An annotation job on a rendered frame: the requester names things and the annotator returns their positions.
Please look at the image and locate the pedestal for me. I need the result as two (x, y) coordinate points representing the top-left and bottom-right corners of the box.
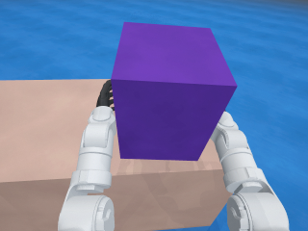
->
(0, 79), (233, 231)

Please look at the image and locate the left robot hand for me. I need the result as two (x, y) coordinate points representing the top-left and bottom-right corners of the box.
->
(96, 79), (115, 111)

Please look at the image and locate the right robot forearm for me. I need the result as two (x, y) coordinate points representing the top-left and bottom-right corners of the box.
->
(210, 111), (290, 228)

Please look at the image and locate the left robot upper arm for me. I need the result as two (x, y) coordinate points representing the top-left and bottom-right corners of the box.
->
(59, 194), (115, 231)

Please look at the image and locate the right robot upper arm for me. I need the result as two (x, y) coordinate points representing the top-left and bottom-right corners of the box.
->
(226, 192), (290, 231)

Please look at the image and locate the carton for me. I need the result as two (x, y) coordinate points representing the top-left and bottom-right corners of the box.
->
(111, 21), (237, 161)

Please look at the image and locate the left robot forearm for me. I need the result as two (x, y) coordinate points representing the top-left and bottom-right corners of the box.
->
(58, 106), (116, 231)

